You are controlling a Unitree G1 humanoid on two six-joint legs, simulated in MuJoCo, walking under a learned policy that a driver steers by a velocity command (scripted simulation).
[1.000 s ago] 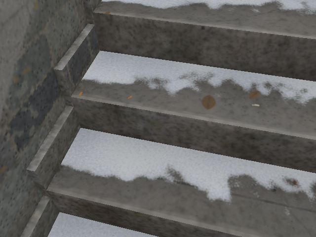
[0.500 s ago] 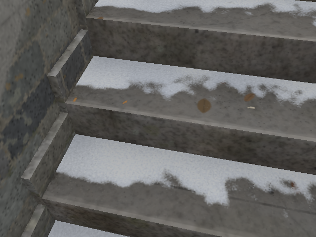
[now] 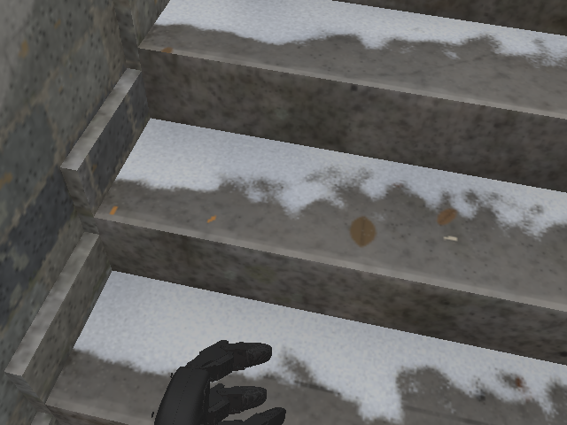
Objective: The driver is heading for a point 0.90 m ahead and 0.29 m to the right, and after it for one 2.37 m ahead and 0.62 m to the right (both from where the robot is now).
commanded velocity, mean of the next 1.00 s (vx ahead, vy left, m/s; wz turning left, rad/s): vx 0.49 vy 0.00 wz -0.27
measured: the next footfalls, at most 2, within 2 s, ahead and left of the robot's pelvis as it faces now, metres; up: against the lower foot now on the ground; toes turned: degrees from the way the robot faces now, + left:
right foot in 0.04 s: +0.12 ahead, -0.10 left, +0.17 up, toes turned -2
left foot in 0.62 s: +0.48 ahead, +0.18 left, +0.34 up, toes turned +1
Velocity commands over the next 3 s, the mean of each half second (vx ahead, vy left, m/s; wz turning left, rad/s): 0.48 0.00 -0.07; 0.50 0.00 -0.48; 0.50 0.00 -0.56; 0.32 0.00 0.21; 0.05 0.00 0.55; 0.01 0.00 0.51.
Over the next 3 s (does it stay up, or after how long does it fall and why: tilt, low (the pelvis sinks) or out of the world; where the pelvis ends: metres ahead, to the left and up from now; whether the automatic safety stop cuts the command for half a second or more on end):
stays up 0.84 -0.62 0.65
